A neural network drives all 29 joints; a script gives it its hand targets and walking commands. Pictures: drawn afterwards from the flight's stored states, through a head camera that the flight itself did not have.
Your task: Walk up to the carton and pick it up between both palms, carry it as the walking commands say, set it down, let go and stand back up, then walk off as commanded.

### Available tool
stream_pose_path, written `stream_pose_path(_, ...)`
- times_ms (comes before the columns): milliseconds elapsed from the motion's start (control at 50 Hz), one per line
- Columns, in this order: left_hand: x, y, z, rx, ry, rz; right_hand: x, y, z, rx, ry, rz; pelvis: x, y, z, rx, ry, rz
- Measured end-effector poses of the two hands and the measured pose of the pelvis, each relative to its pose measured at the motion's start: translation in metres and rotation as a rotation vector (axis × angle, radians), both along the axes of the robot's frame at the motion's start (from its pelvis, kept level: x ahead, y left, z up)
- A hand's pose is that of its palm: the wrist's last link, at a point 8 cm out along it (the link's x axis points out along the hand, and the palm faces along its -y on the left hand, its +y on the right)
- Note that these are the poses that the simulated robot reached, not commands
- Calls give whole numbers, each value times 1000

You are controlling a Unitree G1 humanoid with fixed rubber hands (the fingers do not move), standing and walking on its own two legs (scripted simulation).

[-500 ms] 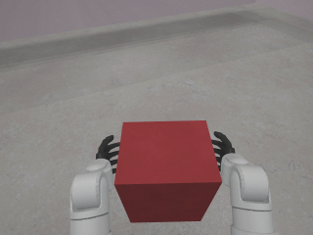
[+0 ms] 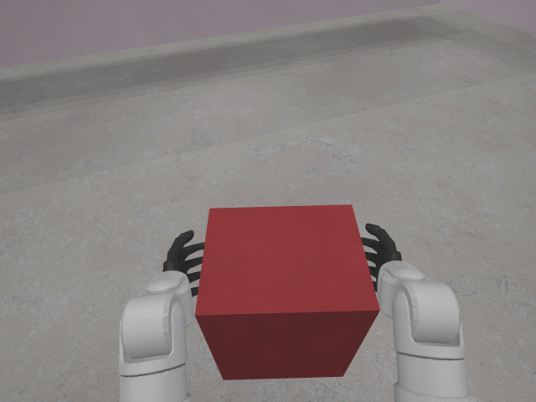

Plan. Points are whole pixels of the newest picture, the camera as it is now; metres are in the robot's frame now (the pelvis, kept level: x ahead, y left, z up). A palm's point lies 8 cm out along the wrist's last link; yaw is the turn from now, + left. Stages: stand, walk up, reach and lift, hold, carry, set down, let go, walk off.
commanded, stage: carry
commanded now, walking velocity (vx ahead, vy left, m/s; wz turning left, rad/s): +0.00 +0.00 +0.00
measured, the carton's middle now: (282, 299) +0.28 +0.00 +0.02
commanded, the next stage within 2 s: hold in 0.16 s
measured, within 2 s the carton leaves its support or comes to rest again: neither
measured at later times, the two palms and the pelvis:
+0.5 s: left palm (182, 297) +0.27 +0.15 +0.05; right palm (379, 290) +0.27 -0.14 +0.05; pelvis -0.01 +0.00 +0.01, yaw -1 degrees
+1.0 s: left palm (180, 288) +0.28 +0.15 +0.06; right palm (376, 279) +0.29 -0.14 +0.06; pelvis -0.01 +0.00 +0.01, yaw +0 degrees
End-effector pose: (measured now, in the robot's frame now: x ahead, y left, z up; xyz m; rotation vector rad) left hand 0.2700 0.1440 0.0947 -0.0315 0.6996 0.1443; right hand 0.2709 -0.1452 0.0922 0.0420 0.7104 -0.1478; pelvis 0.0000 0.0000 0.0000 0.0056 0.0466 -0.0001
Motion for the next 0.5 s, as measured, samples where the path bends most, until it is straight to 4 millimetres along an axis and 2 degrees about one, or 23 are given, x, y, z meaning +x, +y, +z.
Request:
stream_pose_path(160,3,1,-1,1,1,-1,2,1,-1,0,1,-1,2,1,0,0,0,0)
stream_pose_path(200,12,2,-26,26,63,-30,11,2,-26,-17,62,20,0,2,3,-5,-44,-8)
stream_pose_path(240,11,3,-50,65,77,-60,9,2,-51,-53,77,43,-1,2,5,-4,-81,-20)
stream_pose_path(280,5,3,-59,83,49,-79,2,2,-61,-69,48,55,-2,3,6,-10,-91,-26)
stream_pose_path(340,1,2,-56,80,-13,-82,-4,1,-57,-74,-14,45,-3,4,7,-14,-97,-18)
stream_pose_path(500,5,3,-45,72,-62,-66,2,2,-44,-87,-62,51,-9,4,7,-14,-141,-17)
